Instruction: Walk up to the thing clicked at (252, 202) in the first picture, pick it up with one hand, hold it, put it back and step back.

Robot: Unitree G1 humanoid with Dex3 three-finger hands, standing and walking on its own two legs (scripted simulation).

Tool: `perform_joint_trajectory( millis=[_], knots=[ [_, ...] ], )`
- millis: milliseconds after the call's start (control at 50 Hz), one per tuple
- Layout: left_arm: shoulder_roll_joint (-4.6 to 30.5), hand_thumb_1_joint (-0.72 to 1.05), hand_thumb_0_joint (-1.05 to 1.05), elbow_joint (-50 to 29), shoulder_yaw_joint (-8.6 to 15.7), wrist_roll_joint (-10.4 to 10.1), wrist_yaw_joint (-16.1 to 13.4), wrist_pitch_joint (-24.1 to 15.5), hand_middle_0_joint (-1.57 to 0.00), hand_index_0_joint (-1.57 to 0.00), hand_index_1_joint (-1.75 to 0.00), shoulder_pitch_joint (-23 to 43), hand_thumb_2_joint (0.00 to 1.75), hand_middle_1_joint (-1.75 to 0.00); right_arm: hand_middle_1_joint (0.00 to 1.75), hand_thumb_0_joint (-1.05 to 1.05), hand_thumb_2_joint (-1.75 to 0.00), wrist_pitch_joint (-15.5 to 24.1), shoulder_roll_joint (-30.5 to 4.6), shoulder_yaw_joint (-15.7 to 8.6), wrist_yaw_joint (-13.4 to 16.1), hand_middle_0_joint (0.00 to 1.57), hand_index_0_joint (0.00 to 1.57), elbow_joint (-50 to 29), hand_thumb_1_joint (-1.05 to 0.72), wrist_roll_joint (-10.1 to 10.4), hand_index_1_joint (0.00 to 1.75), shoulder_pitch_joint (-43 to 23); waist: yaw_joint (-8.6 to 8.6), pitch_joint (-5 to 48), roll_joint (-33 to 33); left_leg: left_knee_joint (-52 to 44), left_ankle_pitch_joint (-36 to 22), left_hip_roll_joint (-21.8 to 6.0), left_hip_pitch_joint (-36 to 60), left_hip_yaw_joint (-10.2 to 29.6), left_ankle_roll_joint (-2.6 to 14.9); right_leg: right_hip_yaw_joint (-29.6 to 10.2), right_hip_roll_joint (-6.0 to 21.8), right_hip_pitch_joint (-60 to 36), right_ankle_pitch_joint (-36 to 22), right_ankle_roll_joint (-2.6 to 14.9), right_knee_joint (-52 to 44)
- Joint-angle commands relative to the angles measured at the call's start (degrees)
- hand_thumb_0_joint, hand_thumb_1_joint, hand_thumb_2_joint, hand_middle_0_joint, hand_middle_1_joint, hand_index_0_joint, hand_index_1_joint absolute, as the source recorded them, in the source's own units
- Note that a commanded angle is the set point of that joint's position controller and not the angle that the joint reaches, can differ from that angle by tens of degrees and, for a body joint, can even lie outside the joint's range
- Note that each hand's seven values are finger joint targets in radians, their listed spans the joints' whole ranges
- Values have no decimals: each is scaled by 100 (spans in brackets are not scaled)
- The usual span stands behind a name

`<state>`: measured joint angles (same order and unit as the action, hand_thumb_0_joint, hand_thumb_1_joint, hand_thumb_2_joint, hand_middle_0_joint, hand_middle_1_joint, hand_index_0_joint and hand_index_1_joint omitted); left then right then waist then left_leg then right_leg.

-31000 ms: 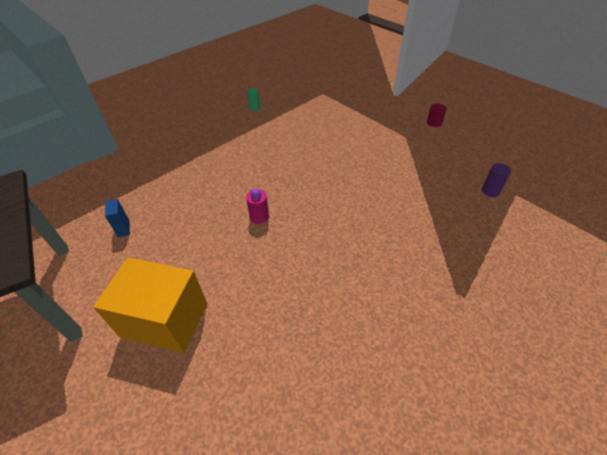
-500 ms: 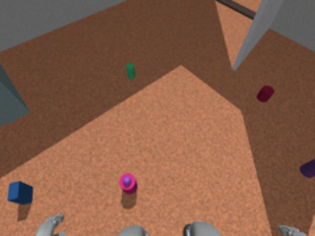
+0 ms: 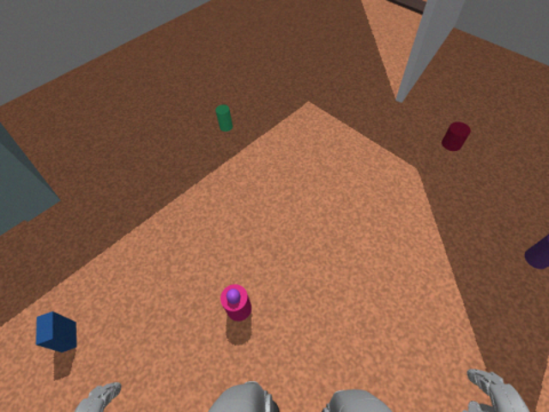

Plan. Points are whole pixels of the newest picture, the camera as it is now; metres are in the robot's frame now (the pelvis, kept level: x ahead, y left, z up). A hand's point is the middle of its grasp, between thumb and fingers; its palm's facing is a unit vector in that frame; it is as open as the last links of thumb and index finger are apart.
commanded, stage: step back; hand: left
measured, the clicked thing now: (235, 301) +0.46 +0.17 -0.67
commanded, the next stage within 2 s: none
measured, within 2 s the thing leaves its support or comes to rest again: neither
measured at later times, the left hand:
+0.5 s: hand out of the picture -0.01 +0.29 -0.15, palm faces +0.00 -0.94 -0.34, open 7.3 cm
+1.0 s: hand out of the picture -0.14 +0.24 -0.12, palm faces -0.02 -0.91 -0.42, open 7.3 cm
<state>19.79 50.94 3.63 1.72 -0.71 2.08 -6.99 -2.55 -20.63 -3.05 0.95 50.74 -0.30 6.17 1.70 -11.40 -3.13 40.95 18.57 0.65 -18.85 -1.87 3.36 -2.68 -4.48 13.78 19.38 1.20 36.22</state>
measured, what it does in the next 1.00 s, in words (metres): walks backwards: left foot, then right foot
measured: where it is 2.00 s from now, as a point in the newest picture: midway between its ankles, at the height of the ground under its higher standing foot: outside the picture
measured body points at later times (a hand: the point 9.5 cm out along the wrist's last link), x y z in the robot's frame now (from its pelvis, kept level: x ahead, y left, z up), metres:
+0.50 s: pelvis -0.12 +0.02 +0.01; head -0.06 +0.06 +0.46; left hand -0.01 +0.34 -0.12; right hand -0.03 -0.29 -0.08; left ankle -0.10 +0.14 -0.72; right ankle -0.14 -0.13 -0.63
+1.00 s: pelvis -0.27 -0.03 +0.00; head -0.21 -0.04 +0.45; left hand -0.14 +0.28 -0.09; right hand -0.19 -0.35 -0.12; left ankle -0.30 +0.10 -0.68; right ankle -0.21 -0.15 -0.72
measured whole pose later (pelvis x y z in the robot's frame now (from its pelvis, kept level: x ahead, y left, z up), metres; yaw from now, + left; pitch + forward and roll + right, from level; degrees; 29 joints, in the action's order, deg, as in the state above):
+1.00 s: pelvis -0.27 -0.03 +0.00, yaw +0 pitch -1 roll +1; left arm 20.9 42.9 4.9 2.9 -0.4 2.8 -8.6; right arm -1.7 -23.5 -2.8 1.7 48.6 -0.5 12.4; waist 0.2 -8.6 -0.4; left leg 53.9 28.7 3.4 -21.0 4.3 -0.9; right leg -0.9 0.6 21.2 13.9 0.7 36.2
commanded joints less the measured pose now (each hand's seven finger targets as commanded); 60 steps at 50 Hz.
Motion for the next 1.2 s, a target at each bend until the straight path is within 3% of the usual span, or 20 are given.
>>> perform_joint_trajectory(
  millis=[0,80,180,260,300,320,400,540,680,700,720,740,760,820,960,1020,1060,1080,1100,1180],
  knots=[
    [1833,90,0,-837,476,24,-86,-192,-20,-20,-30,194,90,-30,30,0,-90,41,-1253,-356,115,20,20,-426,-90,25,30,128,-254,958,1813,2402,1879,332,-76,1007,-369,-3093,2762,558,-2894,1933,-1561],
    [1348,90,0,-953,397,-10,-129,-155,-20,-20,-30,372,90,-30,30,0,-90,102,-1166,-256,52,20,20,-264,-90,42,30,406,-148,949,908,2704,1173,727,-348,919,-394,-1274,1674,322,-3132,1260,-1237],
    [1409,90,0,-1101,414,96,-116,-57,-20,-20,-30,25,90,-30,30,0,-90,193,-1066,-190,92,20,20,-428,-90,34,30,568,-248,1470,1451,178,1064,90,-503,554,-439,-1091,1516,-1199,-3112,1002,-731],
    [1350,90,0,-1216,341,-84,-9,129,-20,-20,-30,17,90,-30,30,0,-90,314,-1124,-339,103,20,20,-295,-90,-152,30,820,-106,1626,1106,-2144,-1322,-28,905,421,-380,-787,993,-339,-2227,442,380],
    [992,90,0,-1222,298,-103,-40,132,-20,-20,-30,-222,90,-30,30,0,-90,315,-2036,-511,63,20,20,-481,-90,-292,30,344,-315,1441,-672,-2130,-2557,-1900,1536,2770,425,-425,-415,1753,1356,58,1722],
    [1272,90,0,-1253,395,4,-128,116,-20,-20,-30,210,90,-30,30,0,-90,318,-2262,-561,42,20,20,-575,-90,-185,30,471,175,1348,-1009,-2200,-2638,-2596,571,3249,1238,-868,-150,1253,1935,-54,2623],
    [1307,90,0,-940,453,-114,-47,138,-20,-20,-30,-405,90,-30,30,0,-90,341,-1524,-369,128,20,20,-700,-90,-196,30,-275,-472,959,-598,-1774,-3000,-1411,770,1326,690,-1042,-239,1686,757,21,3737],
    [1283,90,0,-1064,469,-29,2,75,-20,-20,-30,-349,90,-30,30,0,-90,342,-1601,-451,183,20,20,-812,-90,-111,30,450,-31,1369,-525,-1287,-3257,-1764,1788,1445,1190,-738,101,1651,1056,-349,2607],
    [1186,90,0,-493,509,4,85,-38,-20,-20,-30,-1311,90,-30,30,0,-90,145,-1694,-413,116,20,20,-1010,-90,-46,30,-41,-376,1719,-662,-409,-1733,-1180,340,953,512,250,280,-629,-712,-32,-1272],
    [1459,90,0,-503,577,72,83,-66,-20,-20,-30,-1293,90,-30,30,0,-90,121,-1463,-356,102,20,20,-1030,-90,7,30,-30,-388,1612,-111,-49,-754,-795,-406,872,196,-466,614,-858,-699,119,-1270],
    [2022,90,0,-650,719,126,100,-81,-20,-20,-30,-1154,90,-30,30,0,-90,117,-1153,-274,123,20,20,-1118,-90,42,30,53,-393,1311,1451,1004,866,258,-1578,615,-224,-2295,1768,-761,-715,611,-1545],
    [2572,90,0,-949,774,137,76,-38,-20,-20,-30,-550,90,-30,30,0,-90,94,-1301,-377,250,20,20,-1100,-90,26,30,-170,-617,1017,2347,2431,1937,442,-986,823,-358,-3269,2764,1006,-611,1589,-2001],
    [2336,90,0,-1113,730,112,36,-60,-20,-20,-30,-77,90,-30,30,0,-90,112,-1537,-459,234,20,20,-942,-90,55,30,14,-353,662,2087,2910,1722,189,-549,1129,-324,-3206,2785,1711,-555,1605,-2108],
    [1591,90,0,-1186,541,70,-10,-77,-20,-20,-30,359,90,-30,30,0,-90,130,-1283,-296,167,20,20,-605,-90,90,30,516,33,691,1326,3037,871,602,-1009,1089,-326,-1036,1520,714,-1804,892,-1287],
    [1363,90,0,-1286,504,91,-125,-15,-20,-20,-30,-305,90,-30,30,0,-90,290,-1113,-222,160,20,20,-717,-90,-53,30,619,-406,1494,1443,74,1039,7,-803,519,-363,-1081,1772,-1293,-3051,1052,-455],
    [1398,90,0,-1384,422,-51,-51,126,-20,-20,-30,-46,90,-30,30,0,-90,322,-1126,-306,134,20,20,-473,-90,-131,30,1175,-145,1657,1112,-1947,-862,139,458,95,-269,-741,1471,-612,-2448,696,297],
    [988,90,0,-1445,304,-105,-24,155,-20,-20,-30,-228,90,-30,30,0,-90,311,-2002,-503,115,20,20,-581,-90,-264,30,874,-296,1515,-844,-2083,-1937,-1708,1193,2840,490,-49,224,1542,560,83,1673],
    [1290,90,0,-1472,431,-52,-109,165,-20,-20,-30,102,90,-30,30,0,-90,295,-2454,-564,76,20,20,-723,-90,-236,30,667,-11,1350,-1014,-2223,-1932,-2508,112,3550,1389,-509,14,1318,1847,-29,2731],
    [1496,90,0,-1383,487,-5,-119,173,-20,-20,-30,220,90,-30,30,0,-90,348,-2401,-591,139,20,20,-770,-90,-233,30,331,-39,1055,-980,-2417,-1659,-2755,-625,3853,1591,-968,191,1011,1760,-20,3566],
    [1387,90,0,-968,509,-99,-16,177,-20,-20,-30,-495,90,-30,30,0,-90,353,-1538,-340,156,20,20,-830,-90,-213,30,-23,-466,1086,-334,-1766,-2361,-1350,117,1462,820,-866,-254,1384,781,-37,4084]
  ],
)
